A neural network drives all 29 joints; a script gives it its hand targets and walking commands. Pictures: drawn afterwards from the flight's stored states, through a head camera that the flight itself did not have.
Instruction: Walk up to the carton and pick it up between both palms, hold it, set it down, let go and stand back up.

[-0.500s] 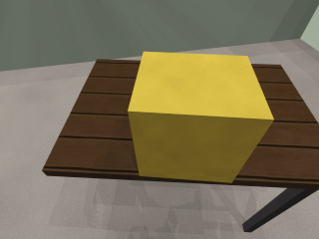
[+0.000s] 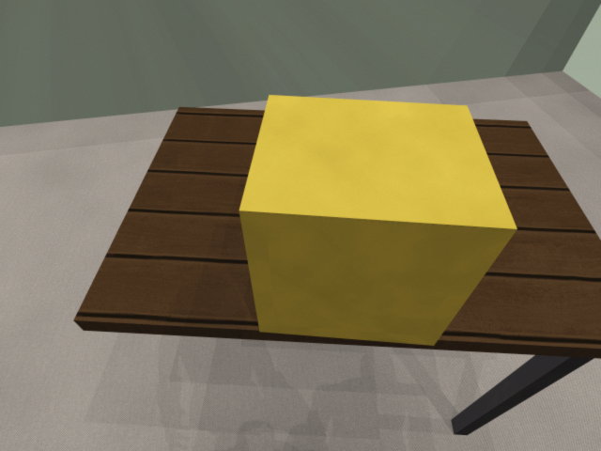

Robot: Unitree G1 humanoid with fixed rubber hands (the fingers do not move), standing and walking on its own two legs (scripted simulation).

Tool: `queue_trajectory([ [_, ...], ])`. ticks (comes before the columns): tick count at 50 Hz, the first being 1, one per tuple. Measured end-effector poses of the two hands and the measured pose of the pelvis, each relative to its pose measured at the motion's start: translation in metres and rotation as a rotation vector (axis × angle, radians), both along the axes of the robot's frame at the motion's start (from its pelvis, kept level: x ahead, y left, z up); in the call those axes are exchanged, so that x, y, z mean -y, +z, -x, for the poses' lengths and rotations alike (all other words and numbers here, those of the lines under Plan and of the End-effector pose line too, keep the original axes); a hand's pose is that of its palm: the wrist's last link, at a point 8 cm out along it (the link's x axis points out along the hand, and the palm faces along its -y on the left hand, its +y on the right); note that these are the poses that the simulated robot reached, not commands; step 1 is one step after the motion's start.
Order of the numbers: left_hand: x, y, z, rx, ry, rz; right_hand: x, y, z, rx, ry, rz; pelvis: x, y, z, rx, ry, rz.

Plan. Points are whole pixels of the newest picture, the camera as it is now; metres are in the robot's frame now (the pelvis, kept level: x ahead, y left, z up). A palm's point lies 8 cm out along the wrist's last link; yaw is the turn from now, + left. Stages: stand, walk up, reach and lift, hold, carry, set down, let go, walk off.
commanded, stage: stand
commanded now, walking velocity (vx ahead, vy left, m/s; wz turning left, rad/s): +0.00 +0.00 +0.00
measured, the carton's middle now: (355, 227) +0.39 -0.05 +0.08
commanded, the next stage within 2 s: walk up in 0.40 s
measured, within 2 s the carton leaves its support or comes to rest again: neither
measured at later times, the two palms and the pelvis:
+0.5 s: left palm out of the picture -0.03 +0.20 -0.15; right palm out of the picture -0.03 -0.21 -0.15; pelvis +0.00 +0.00 +0.00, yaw +0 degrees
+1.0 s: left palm out of the picture +0.01 +0.24 -0.13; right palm out of the picture +0.02 -0.32 -0.13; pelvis -0.04 -0.04 -0.01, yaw -1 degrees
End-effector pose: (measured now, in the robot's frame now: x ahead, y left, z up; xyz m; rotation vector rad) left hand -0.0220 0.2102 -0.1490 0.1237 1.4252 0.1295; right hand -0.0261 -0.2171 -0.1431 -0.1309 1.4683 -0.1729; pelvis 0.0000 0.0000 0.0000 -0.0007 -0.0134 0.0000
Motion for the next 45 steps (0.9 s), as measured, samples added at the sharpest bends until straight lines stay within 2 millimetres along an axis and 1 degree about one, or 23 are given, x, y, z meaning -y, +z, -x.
queue_trajectory([
  [4, -0.002, 0.002, 0.011, -0.041, 0.012, -0.009, -0.006, -0.002, 0.007, -0.026, -0.001, -0.016, -0.002, 0.0, -0.001, -0.002, 0.001, 0.001],
  [7, -0.006, 0.003, 0.016, -0.056, 0.018, -0.017, -0.007, -0.002, 0.006, -0.026, -0.007, -0.015, -0.002, 0.0, -0.002, 0.001, -0.002, -0.002],
  [12, -0.008, 0.001, 0.009, -0.04, 0.013, -0.021, -0.006, -0.002, 0.002, -0.013, -0.002, 0.0, -0.001, 0.0, -0.004, 0.007, -0.001, -0.001],
  [18, 0.004, -0.001, 0.003, -0.02, 0.021, 0.001, -0.01, -0.003, -0.001, -0.009, 0.01, -0.007, -0.001, 0.0, -0.004, 0.01, -0.002, -0.003],
  [23, 0.007, 0.0, 0.001, -0.016, 0.013, 0.007, -0.011, -0.005, -0.002, 0.004, 0.012, -0.02, -0.001, 0.001, -0.003, 0.008, 0.002, -0.003],
  [27, 0.005, 0.0, 0.01, -0.031, 0.036, 0.001, -0.007, -0.003, 0.002, -0.016, 0.024, -0.01, 0.0, 0.001, -0.003, 0.01, 0.005, -0.004],
  [30, 0.003, 0.0, 0.022, -0.072, 0.035, -0.005, -0.002, -0.001, 0.0, -0.004, 0.016, -0.003, 0.001, 0.001, -0.002, 0.011, 0.003, -0.003],
  [32, 0.001, 0.001, 0.027, -0.082, 0.047, -0.011, 0.001, 0.0, -0.001, 0.002, 0.019, 0.009, 0.002, 0.001, -0.001, 0.007, 0.004, -0.003],
  [35, -0.009, 0.001, 0.027, -0.077, 0.047, -0.046, 0.012, 0.002, -0.01, 0.051, 0.025, 0.048, 0.004, -0.001, 0.006, 0.003, -0.006, -0.005],
  [37, -0.017, 0.001, 0.022, -0.059, 0.033, -0.075, 0.023, 0.004, -0.017, 0.09, 0.032, 0.075, 0.008, -0.003, 0.011, 0.0, -0.005, -0.006],
  [41, -0.03, 0.002, 0.0, 0.025, -0.002, -0.13, 0.051, 0.008, -0.03, 0.166, 0.043, 0.125, 0.02, -0.007, 0.023, 0.003, -0.011, -0.011],
  [45, -0.031, 0.01, -0.019, 0.119, -0.038, -0.175, 0.083, 0.01, -0.043, 0.239, 0.056, 0.159, 0.034, -0.011, 0.034, 0.012, -0.007, -0.003],
])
